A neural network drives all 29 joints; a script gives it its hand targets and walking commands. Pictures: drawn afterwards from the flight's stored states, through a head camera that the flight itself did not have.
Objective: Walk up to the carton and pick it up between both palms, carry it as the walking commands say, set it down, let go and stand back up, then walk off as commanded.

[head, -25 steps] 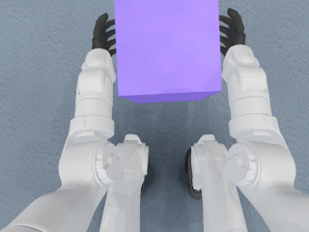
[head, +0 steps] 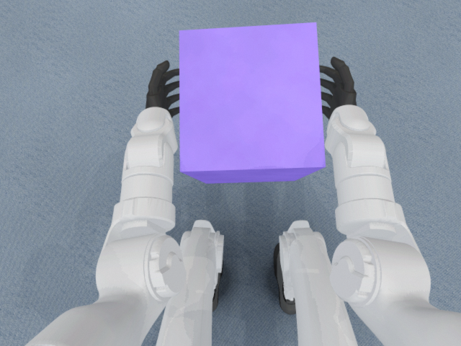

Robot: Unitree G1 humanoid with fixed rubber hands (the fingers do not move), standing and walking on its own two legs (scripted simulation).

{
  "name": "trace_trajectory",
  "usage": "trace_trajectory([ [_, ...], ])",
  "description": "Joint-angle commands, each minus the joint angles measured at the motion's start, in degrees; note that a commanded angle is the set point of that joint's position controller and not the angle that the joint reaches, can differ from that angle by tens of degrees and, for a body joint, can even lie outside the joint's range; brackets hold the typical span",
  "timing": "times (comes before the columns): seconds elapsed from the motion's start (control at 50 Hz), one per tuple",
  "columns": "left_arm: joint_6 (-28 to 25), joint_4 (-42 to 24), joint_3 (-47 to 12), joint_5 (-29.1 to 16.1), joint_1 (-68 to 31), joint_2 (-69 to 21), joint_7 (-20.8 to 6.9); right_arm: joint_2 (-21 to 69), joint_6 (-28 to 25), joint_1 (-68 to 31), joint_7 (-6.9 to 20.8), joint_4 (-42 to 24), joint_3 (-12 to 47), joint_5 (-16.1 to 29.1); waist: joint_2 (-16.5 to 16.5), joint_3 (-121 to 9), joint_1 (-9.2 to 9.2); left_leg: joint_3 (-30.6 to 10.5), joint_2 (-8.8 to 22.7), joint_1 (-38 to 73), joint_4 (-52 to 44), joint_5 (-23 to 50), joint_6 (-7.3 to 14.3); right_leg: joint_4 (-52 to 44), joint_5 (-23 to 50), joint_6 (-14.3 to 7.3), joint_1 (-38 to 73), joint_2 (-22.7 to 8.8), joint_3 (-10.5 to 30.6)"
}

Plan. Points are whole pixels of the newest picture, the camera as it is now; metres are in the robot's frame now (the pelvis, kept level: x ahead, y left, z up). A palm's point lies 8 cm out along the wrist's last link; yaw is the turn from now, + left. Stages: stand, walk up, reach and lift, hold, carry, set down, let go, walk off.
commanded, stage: reach and lift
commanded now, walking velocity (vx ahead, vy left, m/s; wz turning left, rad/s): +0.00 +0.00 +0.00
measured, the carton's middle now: (248, 121) +0.49 +0.01 -0.13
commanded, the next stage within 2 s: none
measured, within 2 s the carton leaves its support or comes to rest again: neither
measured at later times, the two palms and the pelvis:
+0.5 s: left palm (144, 104) +0.46 +0.15 +0.01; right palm (363, 102) +0.46 -0.14 +0.02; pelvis +0.02 +0.00 +0.06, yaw +0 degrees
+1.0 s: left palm (119, 94) +0.44 +0.15 +0.09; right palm (395, 92) +0.44 -0.14 +0.09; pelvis +0.04 +0.00 +0.13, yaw +0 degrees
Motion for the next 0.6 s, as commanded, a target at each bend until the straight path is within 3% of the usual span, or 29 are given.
trace_trajectory([
  [0.0,-1.62,1.16,-31.58,-9.62,-37.44,-61.45,-14.52,59.62,-1.34,-38.16,13.67,1.44,30.97,9.01,0.93,-58.53,0.09,4.23,-7.50,33.42,-10.80,14.14,-0.44,-10.02,13.81,0.11,33.28,7.85,-4.22],
  [0.58,-3.47,0.22,-34.35,-8.75,-23.39,-64.74,-13.85,62.30,-3.03,-23.54,14.27,0.21,34.35,8.34,1.05,-50.90,-0.22,1.74,-7.14,47.29,-24.23,16.81,-0.26,-23.52,16.87,-0.44,47.07,7.25,-1.87],
])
